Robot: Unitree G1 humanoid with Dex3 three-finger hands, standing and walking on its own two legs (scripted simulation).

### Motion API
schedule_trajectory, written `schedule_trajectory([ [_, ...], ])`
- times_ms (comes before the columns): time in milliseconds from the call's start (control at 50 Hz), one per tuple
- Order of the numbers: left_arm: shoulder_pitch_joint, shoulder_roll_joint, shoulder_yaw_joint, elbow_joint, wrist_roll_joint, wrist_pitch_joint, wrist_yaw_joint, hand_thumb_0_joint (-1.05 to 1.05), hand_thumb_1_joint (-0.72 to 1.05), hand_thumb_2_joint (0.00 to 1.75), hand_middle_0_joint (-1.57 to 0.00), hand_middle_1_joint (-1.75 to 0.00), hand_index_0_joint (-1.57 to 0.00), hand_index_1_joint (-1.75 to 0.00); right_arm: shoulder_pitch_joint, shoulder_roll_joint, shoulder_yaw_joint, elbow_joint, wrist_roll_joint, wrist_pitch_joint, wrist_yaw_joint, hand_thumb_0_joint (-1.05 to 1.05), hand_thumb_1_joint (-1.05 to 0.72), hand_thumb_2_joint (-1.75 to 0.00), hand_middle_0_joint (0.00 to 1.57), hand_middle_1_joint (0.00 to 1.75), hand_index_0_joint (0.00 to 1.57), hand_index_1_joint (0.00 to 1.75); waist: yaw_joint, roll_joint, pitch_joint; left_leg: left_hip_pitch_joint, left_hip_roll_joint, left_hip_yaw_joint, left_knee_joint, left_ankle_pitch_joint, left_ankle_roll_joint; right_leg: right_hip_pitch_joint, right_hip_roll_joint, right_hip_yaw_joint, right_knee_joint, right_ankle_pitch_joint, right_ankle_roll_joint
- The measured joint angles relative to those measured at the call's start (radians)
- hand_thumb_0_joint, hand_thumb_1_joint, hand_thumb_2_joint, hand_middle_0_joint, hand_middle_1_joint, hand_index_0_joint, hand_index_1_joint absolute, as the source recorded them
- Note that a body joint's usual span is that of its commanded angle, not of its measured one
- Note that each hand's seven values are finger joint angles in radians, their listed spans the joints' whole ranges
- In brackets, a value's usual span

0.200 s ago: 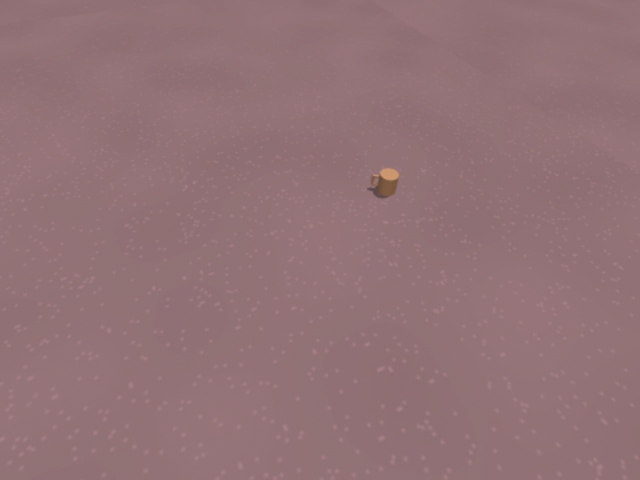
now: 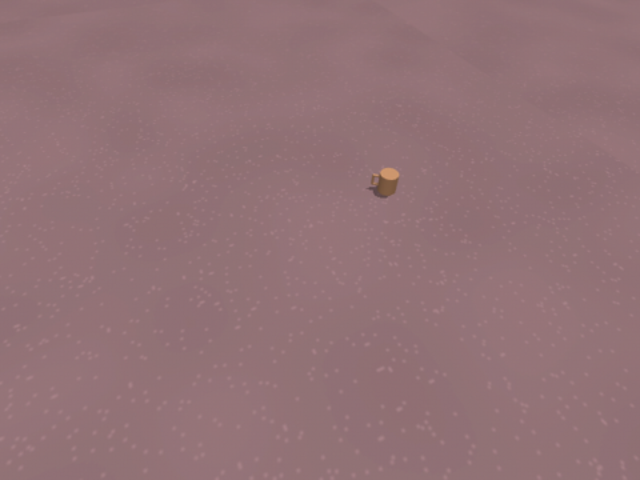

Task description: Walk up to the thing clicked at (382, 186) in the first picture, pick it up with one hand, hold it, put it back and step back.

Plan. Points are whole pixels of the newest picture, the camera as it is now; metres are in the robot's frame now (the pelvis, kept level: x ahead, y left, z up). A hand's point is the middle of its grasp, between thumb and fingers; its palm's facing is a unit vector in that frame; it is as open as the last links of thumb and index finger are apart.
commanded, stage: stand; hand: left
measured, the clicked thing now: (384, 181) +1.49 -0.34 -0.73
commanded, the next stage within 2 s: walk up in 0.92 s
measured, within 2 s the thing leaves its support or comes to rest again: neither
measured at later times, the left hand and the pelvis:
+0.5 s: hand out of the picture +0.08 +0.25 -0.16, palm faces -0.03 -0.94 -0.33, open 7.4 cm; pelvis +0.00 +0.00 +0.00, yaw +0 degrees
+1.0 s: hand out of the picture +0.08 +0.25 -0.16, palm faces -0.06 -0.94 -0.32, open 7.4 cm; pelvis +0.01 +0.00 +0.00, yaw -3 degrees
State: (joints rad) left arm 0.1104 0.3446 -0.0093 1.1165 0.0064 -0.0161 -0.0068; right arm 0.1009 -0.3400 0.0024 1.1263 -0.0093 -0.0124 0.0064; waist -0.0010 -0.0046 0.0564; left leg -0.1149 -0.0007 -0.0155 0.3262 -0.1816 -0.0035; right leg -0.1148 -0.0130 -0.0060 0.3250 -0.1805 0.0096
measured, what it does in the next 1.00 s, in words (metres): stands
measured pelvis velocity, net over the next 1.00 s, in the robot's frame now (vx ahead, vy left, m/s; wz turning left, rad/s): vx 0.01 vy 0.00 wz -0.05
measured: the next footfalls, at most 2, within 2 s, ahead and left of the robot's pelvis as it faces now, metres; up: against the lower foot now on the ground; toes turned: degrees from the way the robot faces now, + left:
right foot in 1.24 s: +0.16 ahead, -0.24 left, +0.00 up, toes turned -15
left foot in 1.62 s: +0.40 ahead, -0.03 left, +0.00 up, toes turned -11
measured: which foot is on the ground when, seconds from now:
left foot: down 0.00-1.00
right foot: down 0.00-0.96, up 0.98-1.00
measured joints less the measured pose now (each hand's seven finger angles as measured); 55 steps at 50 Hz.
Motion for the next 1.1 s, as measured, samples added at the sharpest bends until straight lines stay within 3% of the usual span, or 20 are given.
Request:
schedule_trajectory([
  [920, 0.011, 0.001, 0.005, 0.003, 0.001, 0.004, -0.001, 0.01, 0.91, 0.9, -0.21, -0.3, -0.2, -0.3, 0.009, -0.004, 0.002, 0.0, -0.001, -0.002, -0.004, 0.0, -0.9, -0.9, 0.21, 0.3, 0.2, 0.3, 0.003, 0.002, -0.003, 0.02, -0.003, -0.002, -0.023, 0.003, 0.0, 0.016, -0.003, -0.002, -0.012, -0.003, 0.001],
  [960, 0.036, 0.008, 0.031, -0.031, 0.014, 0.013, -0.025, 0.01, 0.91, 0.9, -0.21, -0.3, -0.2, -0.3, 0.022, -0.003, -0.02, -0.029, -0.016, -0.013, 0.01, 0.0, -0.9, -0.9, 0.21, 0.3, 0.2, 0.3, 0.011, -0.006, -0.011, 0.004, -0.001, 0.02, 0.018, -0.052, 0.017, -0.027, -0.001, 0.017, 0.074, -0.096, -0.016],
  [1000, 0.063, 0.023, 0.054, -0.054, 0.027, 0.029, -0.051, 0.01, 0.9, 0.9, -0.21, -0.3, -0.2, -0.3, 0.043, -0.008, -0.046, -0.074, -0.025, -0.039, 0.02, 0.0, -0.9, -0.9, 0.21, 0.3, 0.21, 0.3, 0.01, -0.009, -0.022, -0.003, 0.01, 0.052, 0.035, -0.054, 0.029, -0.128, 0.001, 0.022, 0.28, -0.19, -0.025],
  [1040, 0.076, 0.047, 0.067, -0.07, 0.03, 0.038, -0.07, 0.01, 0.9, 0.9, -0.21, -0.3, -0.2, -0.3, 0.066, -0.016, -0.061, -0.111, -0.028, -0.06, 0.019, 0.0, -0.9, -0.9, 0.21, 0.3, 0.21, 0.3, -0.001, -0.017, -0.022, 0.004, 0.019, 0.073, 0.036, -0.06, 0.025, -0.226, -0.012, 0.033, 0.45, -0.202, -0.027],
  [1100, 0.092, 0.079, 0.087, -0.1, 0.028, 0.036, -0.098, 0.01, 0.91, 0.9, -0.21, -0.3, -0.2, -0.3, 0.107, -0.042, -0.077, -0.135, -0.039, -0.066, 0.023, 0.0, -0.9, -0.9, 0.21, 0.3, 0.21, 0.3, -0.005, -0.024, -0.019, 0.042, 0.039, 0.099, 0.021, -0.079, 0.011, -0.305, -0.058, 0.032, 0.502, -0.192, -0.017],
])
